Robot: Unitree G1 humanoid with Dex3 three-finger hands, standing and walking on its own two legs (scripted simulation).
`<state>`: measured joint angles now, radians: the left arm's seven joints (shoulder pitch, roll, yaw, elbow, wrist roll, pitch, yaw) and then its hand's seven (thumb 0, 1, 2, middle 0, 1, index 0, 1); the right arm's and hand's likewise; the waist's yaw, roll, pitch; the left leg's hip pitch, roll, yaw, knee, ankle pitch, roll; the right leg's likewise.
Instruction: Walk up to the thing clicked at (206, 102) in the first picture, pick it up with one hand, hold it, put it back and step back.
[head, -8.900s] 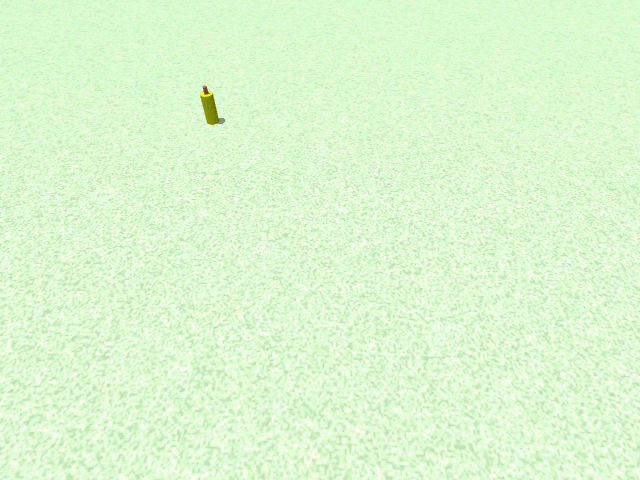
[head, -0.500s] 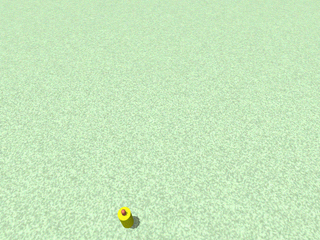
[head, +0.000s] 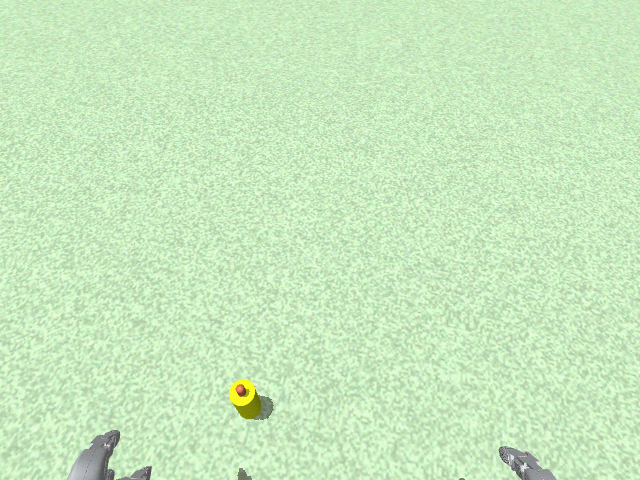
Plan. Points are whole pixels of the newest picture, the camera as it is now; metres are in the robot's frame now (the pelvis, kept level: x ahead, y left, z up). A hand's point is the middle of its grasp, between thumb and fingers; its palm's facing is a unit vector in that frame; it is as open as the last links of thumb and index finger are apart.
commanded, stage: go down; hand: left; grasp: from the side
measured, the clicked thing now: (245, 398) +0.38 +0.19 -0.66
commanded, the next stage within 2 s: none
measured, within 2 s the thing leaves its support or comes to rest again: neither
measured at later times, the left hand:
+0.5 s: hand out of the picture +0.15 +0.29 -0.20, palm faces +0.08 -0.95 -0.30, open 17.2 cm
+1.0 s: hand (131, 430) +0.24 +0.33 -0.29, palm faces +0.10 -0.97 -0.22, open 17.5 cm
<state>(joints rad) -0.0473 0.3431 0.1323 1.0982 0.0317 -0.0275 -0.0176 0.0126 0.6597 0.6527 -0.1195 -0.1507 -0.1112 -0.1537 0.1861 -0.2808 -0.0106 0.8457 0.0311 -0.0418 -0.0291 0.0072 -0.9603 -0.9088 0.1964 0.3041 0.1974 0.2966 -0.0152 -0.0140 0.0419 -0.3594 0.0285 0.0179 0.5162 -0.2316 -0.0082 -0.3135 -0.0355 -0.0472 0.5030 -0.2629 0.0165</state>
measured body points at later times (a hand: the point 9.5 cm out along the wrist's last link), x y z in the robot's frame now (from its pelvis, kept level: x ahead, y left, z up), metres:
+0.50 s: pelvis -0.01 +0.00 -0.08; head +0.09 +0.02 +0.36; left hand +0.14 +0.34 -0.18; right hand +0.14 -0.26 -0.17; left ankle +0.02 +0.12 -0.74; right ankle -0.01 -0.13 -0.74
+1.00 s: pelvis -0.05 +0.00 -0.22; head +0.13 +0.03 +0.20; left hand +0.23 +0.38 -0.27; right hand +0.13 -0.27 -0.32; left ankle +0.02 +0.12 -0.74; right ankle -0.01 -0.13 -0.74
